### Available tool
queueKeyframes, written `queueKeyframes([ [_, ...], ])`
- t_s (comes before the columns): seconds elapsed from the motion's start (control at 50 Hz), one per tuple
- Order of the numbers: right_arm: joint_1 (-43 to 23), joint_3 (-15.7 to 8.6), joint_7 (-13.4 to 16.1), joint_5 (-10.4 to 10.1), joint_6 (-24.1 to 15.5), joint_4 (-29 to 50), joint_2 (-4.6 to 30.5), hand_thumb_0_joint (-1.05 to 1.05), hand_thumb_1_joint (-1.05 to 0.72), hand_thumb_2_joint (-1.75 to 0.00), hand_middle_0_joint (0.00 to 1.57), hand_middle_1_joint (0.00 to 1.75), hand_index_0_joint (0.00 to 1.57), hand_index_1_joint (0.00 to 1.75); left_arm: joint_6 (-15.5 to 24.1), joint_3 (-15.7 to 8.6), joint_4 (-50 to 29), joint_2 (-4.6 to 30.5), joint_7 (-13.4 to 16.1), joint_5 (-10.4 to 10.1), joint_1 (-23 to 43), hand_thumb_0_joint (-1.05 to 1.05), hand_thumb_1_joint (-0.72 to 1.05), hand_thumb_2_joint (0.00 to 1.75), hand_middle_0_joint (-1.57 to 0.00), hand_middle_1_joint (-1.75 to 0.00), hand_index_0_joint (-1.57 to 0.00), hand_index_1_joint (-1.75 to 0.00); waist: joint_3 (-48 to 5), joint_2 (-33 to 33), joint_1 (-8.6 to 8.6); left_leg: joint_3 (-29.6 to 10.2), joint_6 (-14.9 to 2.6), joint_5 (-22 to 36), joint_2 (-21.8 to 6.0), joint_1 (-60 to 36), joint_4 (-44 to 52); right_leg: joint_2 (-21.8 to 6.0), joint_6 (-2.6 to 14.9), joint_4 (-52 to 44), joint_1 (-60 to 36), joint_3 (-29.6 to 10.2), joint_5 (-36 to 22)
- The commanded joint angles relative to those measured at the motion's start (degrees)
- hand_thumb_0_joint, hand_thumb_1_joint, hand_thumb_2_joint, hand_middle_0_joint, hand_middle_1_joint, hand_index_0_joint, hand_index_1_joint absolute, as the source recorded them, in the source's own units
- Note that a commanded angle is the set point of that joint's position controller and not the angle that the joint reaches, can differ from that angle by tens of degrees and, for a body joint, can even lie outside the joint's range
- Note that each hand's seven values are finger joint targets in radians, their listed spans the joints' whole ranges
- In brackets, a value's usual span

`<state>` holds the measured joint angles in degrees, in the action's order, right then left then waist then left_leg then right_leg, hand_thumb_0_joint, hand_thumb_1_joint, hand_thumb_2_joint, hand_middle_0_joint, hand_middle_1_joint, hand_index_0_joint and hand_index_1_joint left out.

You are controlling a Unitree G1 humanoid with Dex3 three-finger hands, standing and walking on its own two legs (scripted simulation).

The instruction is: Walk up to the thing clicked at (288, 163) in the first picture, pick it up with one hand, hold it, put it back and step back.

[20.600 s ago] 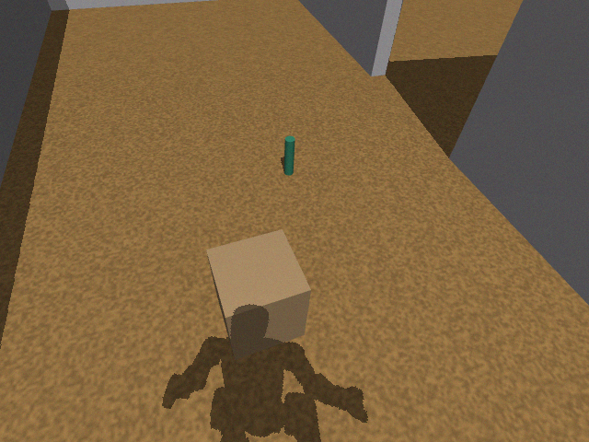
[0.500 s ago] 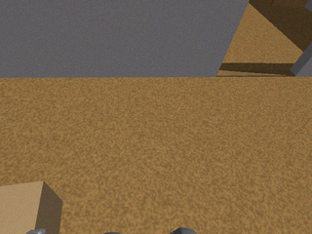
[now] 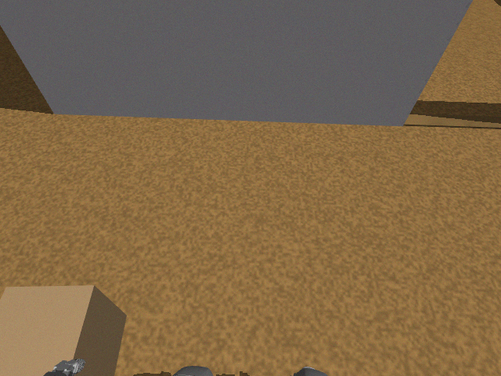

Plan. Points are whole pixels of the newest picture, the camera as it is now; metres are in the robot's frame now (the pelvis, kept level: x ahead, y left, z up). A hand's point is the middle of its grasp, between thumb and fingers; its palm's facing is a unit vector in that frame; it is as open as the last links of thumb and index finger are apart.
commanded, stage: walk up
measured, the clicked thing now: out of the picture +0.53 +1.37 -0.64
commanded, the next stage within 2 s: stand in 0.56 s
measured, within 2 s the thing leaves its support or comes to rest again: neither
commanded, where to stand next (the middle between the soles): +0.08 +0.00 m, yaw +0 degrees
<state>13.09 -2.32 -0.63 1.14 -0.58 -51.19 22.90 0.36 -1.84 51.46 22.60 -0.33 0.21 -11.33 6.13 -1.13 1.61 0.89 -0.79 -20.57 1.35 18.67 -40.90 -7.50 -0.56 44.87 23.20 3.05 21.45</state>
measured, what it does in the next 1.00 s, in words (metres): stands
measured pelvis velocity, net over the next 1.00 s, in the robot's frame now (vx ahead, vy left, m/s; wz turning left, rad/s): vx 0.00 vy -0.02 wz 0.01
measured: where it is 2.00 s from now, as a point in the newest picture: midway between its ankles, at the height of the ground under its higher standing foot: outside the picture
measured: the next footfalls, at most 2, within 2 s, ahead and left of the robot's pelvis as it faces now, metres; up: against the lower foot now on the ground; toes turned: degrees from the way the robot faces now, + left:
none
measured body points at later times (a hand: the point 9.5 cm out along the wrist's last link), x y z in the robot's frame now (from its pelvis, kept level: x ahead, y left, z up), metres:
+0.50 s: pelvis +0.01 +0.00 +0.03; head +0.02 +0.01 +0.48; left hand +0.08 +0.31 -0.10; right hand +0.13 -0.29 -0.10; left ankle +0.01 +0.12 -0.71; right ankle +0.03 -0.15 -0.71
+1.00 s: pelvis +0.00 -0.02 +0.03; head +0.01 -0.02 +0.48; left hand +0.07 +0.29 -0.10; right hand +0.08 -0.32 -0.10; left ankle +0.01 +0.12 -0.71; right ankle +0.03 -0.15 -0.71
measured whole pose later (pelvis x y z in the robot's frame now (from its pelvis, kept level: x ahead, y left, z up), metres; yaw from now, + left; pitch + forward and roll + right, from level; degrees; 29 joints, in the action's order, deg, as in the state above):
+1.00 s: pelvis +0.00 -0.02 +0.03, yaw +1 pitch -3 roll +0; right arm 5.7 -0.3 -1.1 0.7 -0.3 -66.4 20.2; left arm 1.2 0.3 66.5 20.4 -0.6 0.5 -6.1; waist 2.8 0.1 0.1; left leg -1.0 1.5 -9.5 -1.2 6.8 -18.7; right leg -2.3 -1.1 19.1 8.0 2.5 8.5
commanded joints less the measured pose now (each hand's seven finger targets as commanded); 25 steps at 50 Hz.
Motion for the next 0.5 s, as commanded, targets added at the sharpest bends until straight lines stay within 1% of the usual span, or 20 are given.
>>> queueKeyframes([
  [0.0, -3.0, -3.4, 1.2, -0.6, -1.7, 3.4, 14.4, 0.0, -0.9, -0.9, 0.2, 0.3, 0.2, 0.3, 0.8, -2.9, -2.2, 10.9, 1.5, -0.7, 0.8, 0.0, 0.9, 0.9, -0.2, -0.3, -0.2, -0.3, -6.6, 7.3, 0.1, -18.6, -13.1, 27.5, -16.0, -2.1, 12.4, 4.2, 2.09, 2.7, -2.5, -3.2, 9.2],
  [0.02, -4.4, -2.8, 1.4, -0.8, -1.7, 3.1, 13.5, 0.0, -0.9, -0.9, 0.2, 0.3, 0.2, 0.3, 1.3, -2.5, -0.8, 10.1, 1.5, -0.8, -0.1, 0.0, 0.9, 0.9, -0.2, -0.3, -0.2, -0.3, -7.0, 7.9, 0.81, -15.1, -10.48, 30.5, -13.6, -1.7, 10.1, 4.1, 2.39, -3.6, -5.8, -2.5, 2.5],
  [0.04, -6.0, -2.6, 1.3, -1.3, -1.5, 2.7, 13.0, 0.0, -0.9, -0.9, 0.2, 0.3, 0.2, 0.3, 1.9, -2.3, 0.2, 10.2, 1.5, -0.8, -1.8, 0.0, 0.9, 0.9, -0.2, -0.3, -0.2, -0.3, -8.1, 8.6, 1.53, -10.4, -6.7, 31.2, -10.8, -1.9, 7.2, 3.2, 2.72, -11.9, -9.9, -2.5, -11.1],
  [0.06, -6.4, -2.0, 1.2, -1.8, -1.4, 2.5, 11.5, 0.0, -0.9, -0.9, 0.2, 0.3, 0.2, 0.3, 2.4, -2.5, 0.9, 12.3, 1.5, -0.4, -1.9, 0.0, 0.9, 0.9, -0.2, -0.3, -0.2, -0.3, -9.9, 7.2, 1.16, -7.9, -3.81, 28.5, -7.9, -1.4, 4.1, 0.6, 3.8, -13.0, -13.4, -5.7, -23.3],
  [0.08, -4.6, -1.5, 1.1, -1.9, -1.0, 1.9, 9.9, 0.0, -0.9, -0.9, 0.2, 0.3, 0.2, 0.3, 2.9, -2.6, 1.1, 14.2, 1.6, 0.1, -0.3, 0.0, 0.9, 0.9, -0.2, -0.3, -0.2, -0.3, -9.9, 4.6, -0.17, -7.0, -1.94, 23.1, -5.5, 0.1, 3.0, -3.4, 5.66, -15.1, -13.8, -11.3, -24.5],
  [0.1, -2.2, -1.7, 1.3, -1.8, -0.7, 0.5, 10.0, 0.0, -0.9, -0.9, 0.2, 0.3, 0.2, 0.3, 2.7, -2.7, 0.9, 15.8, 1.4, -0.1, 3.0, 0.0, 0.9, 0.9, -0.2, -0.3, -0.2, -0.3, -9.8, 1.4, -2.27, -6.0, -1.67, 13.8, -3.9, -3.8, 3.6, -6.1, 8.33, -15.6, -9.5, -13.9, -21.3],
  [0.12, -1.5, -1.8, 1.3, -1.6, -0.5, -0.8, 10.4, 0.0, -0.9, -0.9, 0.2, 0.3, 0.2, 0.3, 2.6, -2.2, 0.6, 14.9, 1.2, 0.0, 4.8, 0.0, 0.9, 0.9, -0.2, -0.3, -0.2, -0.3, -9.7, 1.2, -3.06, -6.7, -2.04, 11.9, -4.9, -6.7, 6.4, -5.7, 7.71, -15.8, -7.8, -12.9, -18.8],
  [0.14, -3.2, -2.0, 1.2, -1.3, -0.6, -1.5, 11.2, 0.0, -0.9, -0.9, 0.2, 0.3, 0.2, 0.3, 2.4, -1.5, 1.0, 13.6, 1.2, -0.2, 6.0, 0.0, 0.9, 0.9, -0.2, -0.3, -0.2, -0.3, -8.9, 1.9, -2.72, -8.3, -2.74, 13.4, -6.1, -7.3, 9.3, -3.2, 5.64, -15.4, -7.1, -9.4, -17.4],
  [0.16, -5.1, -2.0, 1.0, -1.4, -0.8, -1.6, 11.7, 0.0, -0.9, -0.9, 0.2, 0.3, 0.2, 0.3, 2.2, -1.0, 1.6, 12.6, 1.2, -0.2, 6.4, 0.0, 0.9, 0.9, -0.2, -0.3, -0.2, -0.3, -8.4, 2.4, -1.9, -9.8, -3.37, 14.7, -7.3, -6.2, 11.4, -0.6, 4.06, -14.6, -8.3, -6.3, -16.2],
  [0.18, -6.1, -1.6, 0.8, -1.4, -1.0, -2.1, 11.8, 0.0, -0.9, -0.9, 0.2, 0.3, 0.2, 0.3, 2.1, -0.8, 2.5, 12.0, 1.1, -0.3, 6.2, 0.0, 0.9, 0.9, -0.2, -0.3, -0.2, -0.3, -8.3, 2.2, -1.25, -10.8, -4.09, 15.9, -8.6, -5.2, 13.0, 0.8, 3.12, -14.2, -10.0, -5.0, -15.0],
  [0.2, -7.2, -1.4, 0.7, -1.4, -1.1, -2.4, 11.9, 0.0, -0.9, -0.9, 0.2, 0.3, 0.2, 0.3, 2.1, -0.7, 3.4, 11.7, 1.0, -0.3, 5.8, 0.0, 0.9, 0.9, -0.2, -0.3, -0.2, -0.3, -7.9, 2.4, -0.86, -11.2, -4.3, 15.7, -9.0, -4.3, 14.2, 1.4, 2.61, -14.9, -11.4, -4.5, -13.8],
  [0.26, -9.4, -0.7, 0.6, -1.5, -1.1, -3.8, 11.2, 0.0, -0.9, -0.9, 0.2, 0.3, 0.2, 0.3, 2.2, -0.4, 5.2, 11.6, 0.9, -0.5, 6.1, 0.0, 0.9, 0.9, -0.2, -0.3, -0.2, -0.3, -8.2, 3.6, -0.52, -10.2, -3.11, 14.8, -8.5, -4.8, 16.9, 0.7, 2.55, -18.0, -14.4, -4.9, -14.6],
  [0.3, -10.0, -0.5, 0.5, -1.5, -1.0, -4.9, 10.9, 0.0, -0.9, -0.9, 0.2, 0.3, 0.2, 0.3, 2.3, -0.3, 6.3, 11.4, 0.8, -0.5, 7.0, 0.0, 0.9, 0.9, -0.2, -0.3, -0.2, -0.3, -8.2, 3.5, -0.71, -9.6, -2.34, 14.6, -7.9, -5.9, 18.0, 0.3, 2.42, -19.8, -15.1, -5.0, -15.3],
  [0.32, -10.8, -0.5, 0.5, -1.5, -0.9, -5.3, 10.8, 0.0, -0.9, -0.9, 0.2, 0.3, 0.2, 0.3, 2.3, -0.2, 6.9, 11.4, 0.8, -0.5, 7.2, 0.0, 0.9, 0.9, -0.2, -0.3, -0.2, -0.3, -7.6, 3.6, -0.63, -9.2, -2.15, 13.6, -7.7, -6.6, 18.6, 0.1, 2.36, -21.3, -14.3, -5.3, -14.8],
  [0.34, -10.7, -0.5, 0.5, -1.4, -0.9, -5.7, 10.9, 0.0, -0.9, -0.9, 0.2, 0.3, 0.2, 0.3, 2.4, -0.2, 6.9, 11.5, 0.8, -0.4, 7.9, 0.0, 0.9, 0.9, -0.2, -0.3, -0.2, -0.3, -8.5, 3.0, -1.0, -8.8, -2.01, 14.4, -7.8, -7.5, 19.2, -0.1, 2.28, -22.0, -15.5, -5.1, -15.6],
  [0.36, -10.9, -0.5, 0.4, -1.4, -0.9, -6.1, 10.8, 0.0, -0.9, -0.9, 0.2, 0.3, 0.2, 0.3, 2.5, -0.2, 7.5, 11.3, 0.7, -0.3, 7.8, 0.0, 0.9, 0.9, -0.2, -0.3, -0.2, -0.3, -9.0, 3.1, -0.89, -8.6, -1.94, 15.8, -7.7, -8.4, 19.2, -0.3, 2.21, -22.6, -16.1, -5.0, -16.8],
  [0.4, -11.2, -0.4, 0.4, -1.5, -0.9, -7.0, 10.5, 0.0, -0.9, -0.9, 0.2, 0.3, 0.2, 0.3, 2.4, -0.2, 8.0, 11.1, 0.7, -0.3, 8.9, 0.0, 0.9, 0.9, -0.2, -0.3, -0.2, -0.3, -8.7, 2.7, -1.15, -8.2, -1.63, 16.0, -7.6, -8.9, 20.7, -0.4, 1.84, -24.2, -16.4, -4.9, -16.4],
  [0.42, -11.6, -0.3, 0.4, -1.5, -0.9, -7.3, 10.4, 0.0, -0.9, -0.9, 0.2, 0.3, 0.2, 0.3, 2.4, -0.2, 8.5, 11.0, 0.7, -0.3, 9.0, 0.0, 0.9, 0.9, -0.2, -0.3, -0.2, -0.3, -8.5, 2.8, -0.9, -8.2, -1.5, 16.1, -7.8, -9.3, 21.4, -0.4, 1.65, -24.7, -16.6, -5.0, -16.5],
  [0.46, -12.4, -0.3, 0.3, -1.5, -0.8, -8.0, 10.2, 0.0, -0.9, -0.9, 0.2, 0.3, 0.2, 0.3, 2.3, -0.1, 9.5, 10.7, 0.7, -0.2, 9.2, 0.0, 0.9, 0.9, -0.2, -0.3, -0.2, -0.3, -7.3, 2.7, -0.91, -8.3, -1.34, 15.0, -7.8, -9.5, 22.5, -0.3, 1.38, -26.2, -16.1, -4.8, -14.7],
  [0.48, -12.1, -0.2, 0.3, -1.5, -0.7, -8.4, 10.0, 0.0, -0.9, -0.9, 0.2, 0.3, 0.2, 0.3, 2.4, -0.1, 9.6, 10.7, 0.6, -0.1, 9.6, 0.0, 0.9, 0.9, -0.2, -0.3, -0.2, -0.3, -7.8, 2.0, -1.07, -8.1, -1.28, 14.8, -7.7, -9.7, 22.8, -0.5, 1.31, -26.6, -16.9, -4.9, -14.8],
])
